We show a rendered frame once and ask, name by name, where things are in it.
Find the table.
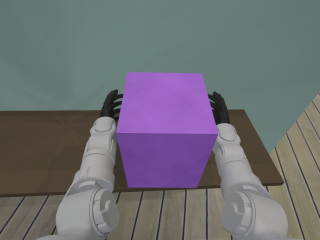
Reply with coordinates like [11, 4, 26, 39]
[0, 109, 285, 198]

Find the left robot forearm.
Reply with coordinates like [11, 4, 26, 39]
[56, 116, 118, 231]

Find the robot left hand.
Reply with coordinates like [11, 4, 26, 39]
[99, 89, 124, 122]

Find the robot right hand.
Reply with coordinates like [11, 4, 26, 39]
[207, 91, 230, 125]

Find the carton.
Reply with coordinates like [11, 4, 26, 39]
[116, 72, 219, 188]

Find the right robot forearm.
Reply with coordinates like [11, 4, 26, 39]
[212, 123, 288, 225]

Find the robot left upper arm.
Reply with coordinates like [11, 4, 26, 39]
[36, 187, 120, 240]

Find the robot right upper arm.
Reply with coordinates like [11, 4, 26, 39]
[221, 190, 304, 240]

